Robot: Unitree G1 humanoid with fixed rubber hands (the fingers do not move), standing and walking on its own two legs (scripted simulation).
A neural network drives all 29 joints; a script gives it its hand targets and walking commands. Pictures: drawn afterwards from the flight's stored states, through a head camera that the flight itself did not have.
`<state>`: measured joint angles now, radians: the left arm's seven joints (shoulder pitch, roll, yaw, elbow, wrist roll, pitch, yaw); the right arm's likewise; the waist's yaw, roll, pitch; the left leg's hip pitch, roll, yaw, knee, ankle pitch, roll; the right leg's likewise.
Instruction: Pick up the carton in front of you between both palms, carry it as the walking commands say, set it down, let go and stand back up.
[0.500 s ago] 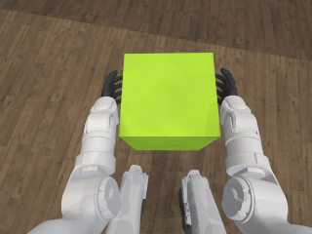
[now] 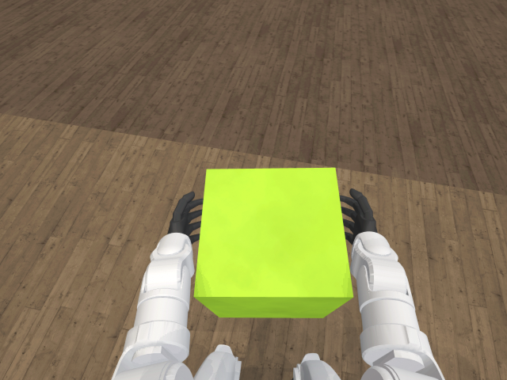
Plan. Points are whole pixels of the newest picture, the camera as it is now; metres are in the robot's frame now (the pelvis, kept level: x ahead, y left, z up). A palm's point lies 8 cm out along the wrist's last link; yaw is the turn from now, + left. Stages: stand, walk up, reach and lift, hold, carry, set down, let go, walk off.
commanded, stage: reach and lift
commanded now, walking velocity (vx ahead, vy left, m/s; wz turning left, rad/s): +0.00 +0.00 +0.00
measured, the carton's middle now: (270, 251) +0.35 +0.01 -0.08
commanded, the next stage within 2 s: hold in 1.38 s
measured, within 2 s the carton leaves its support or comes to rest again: neither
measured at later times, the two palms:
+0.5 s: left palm (164, 227) +0.31 +0.16 +0.09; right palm (398, 227) +0.32 -0.14 +0.10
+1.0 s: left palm (158, 223) +0.31 +0.16 +0.10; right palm (399, 225) +0.32 -0.14 +0.11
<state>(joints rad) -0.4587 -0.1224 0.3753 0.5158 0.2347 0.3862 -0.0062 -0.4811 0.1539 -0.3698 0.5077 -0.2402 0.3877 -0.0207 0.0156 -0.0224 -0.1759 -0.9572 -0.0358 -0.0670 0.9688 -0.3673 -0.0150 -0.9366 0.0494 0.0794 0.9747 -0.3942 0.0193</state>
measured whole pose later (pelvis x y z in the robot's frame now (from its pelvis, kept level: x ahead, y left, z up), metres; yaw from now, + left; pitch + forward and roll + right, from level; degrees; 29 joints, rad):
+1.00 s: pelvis +0.01 +0.00 +0.07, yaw +0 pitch -5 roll +0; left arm -0.32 -0.17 0.31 0.33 0.28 0.64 -0.02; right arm -0.34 0.17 -0.32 0.37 -0.29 0.61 0.03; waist 0.01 -0.02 0.02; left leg -0.15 -0.03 -0.07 0.44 -0.19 0.00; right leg -0.13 0.02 0.09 0.43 -0.21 0.01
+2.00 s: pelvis +0.01 +0.00 +0.07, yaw +0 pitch -8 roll +0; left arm -0.25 -0.15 0.22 0.18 0.27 0.75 -0.03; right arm -0.27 0.15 -0.22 0.19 -0.25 0.73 0.02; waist 0.00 -0.03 0.06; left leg -0.07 -0.02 -0.07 0.38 -0.17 0.00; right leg -0.05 0.02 0.10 0.38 -0.19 0.01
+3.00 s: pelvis +0.06 +0.00 +0.06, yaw -2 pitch +1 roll +0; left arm -0.12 -0.13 0.13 -0.10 0.16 0.94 0.04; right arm -0.16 0.13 -0.12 -0.08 -0.16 0.92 -0.03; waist 0.02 -0.01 -0.15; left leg -0.25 0.00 -0.02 0.55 -0.31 0.00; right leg -0.24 0.02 0.08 0.54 -0.32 0.00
